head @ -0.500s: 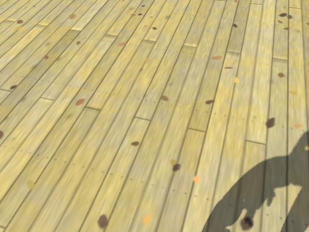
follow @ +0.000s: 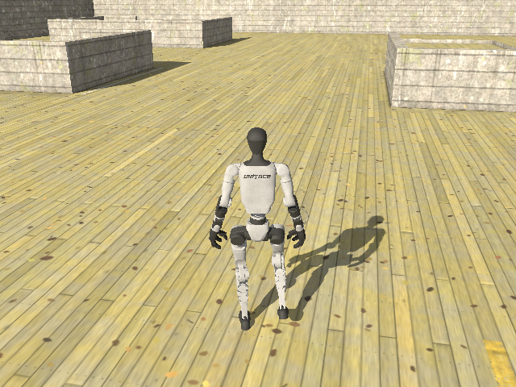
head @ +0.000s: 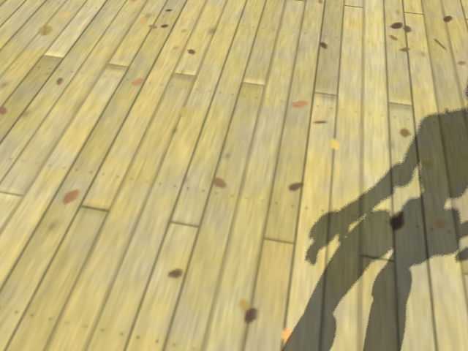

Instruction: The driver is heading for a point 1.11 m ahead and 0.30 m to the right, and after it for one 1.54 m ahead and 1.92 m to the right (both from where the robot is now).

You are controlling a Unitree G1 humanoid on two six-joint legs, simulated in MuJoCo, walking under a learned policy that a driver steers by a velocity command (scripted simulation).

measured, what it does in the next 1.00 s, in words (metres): walks ahead, turning right: right foot, then left foot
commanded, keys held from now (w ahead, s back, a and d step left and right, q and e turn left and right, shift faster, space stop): e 0.60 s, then w+e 0.12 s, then w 0.28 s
